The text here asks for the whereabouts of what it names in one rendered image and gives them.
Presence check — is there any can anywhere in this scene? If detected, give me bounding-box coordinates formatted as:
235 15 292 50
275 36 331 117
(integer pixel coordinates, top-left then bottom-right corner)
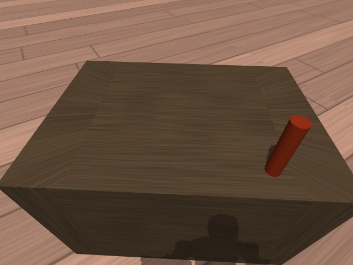
265 115 312 177

